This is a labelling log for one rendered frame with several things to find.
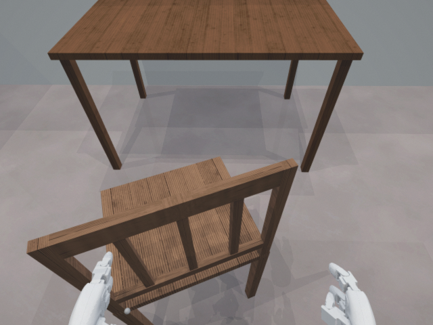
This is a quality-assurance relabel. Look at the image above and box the chair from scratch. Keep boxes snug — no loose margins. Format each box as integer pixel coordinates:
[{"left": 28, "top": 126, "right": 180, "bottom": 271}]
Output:
[{"left": 26, "top": 156, "right": 298, "bottom": 325}]

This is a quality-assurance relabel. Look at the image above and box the table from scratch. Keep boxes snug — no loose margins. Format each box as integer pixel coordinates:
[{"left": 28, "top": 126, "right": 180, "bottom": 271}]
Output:
[{"left": 48, "top": 0, "right": 364, "bottom": 172}]

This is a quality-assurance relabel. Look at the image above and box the right robot hand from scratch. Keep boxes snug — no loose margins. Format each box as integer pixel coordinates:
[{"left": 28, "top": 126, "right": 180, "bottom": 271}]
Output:
[{"left": 321, "top": 263, "right": 376, "bottom": 325}]

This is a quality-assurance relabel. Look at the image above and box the left robot hand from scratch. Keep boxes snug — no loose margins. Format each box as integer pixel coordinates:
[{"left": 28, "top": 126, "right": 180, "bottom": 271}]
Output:
[{"left": 68, "top": 251, "right": 116, "bottom": 325}]

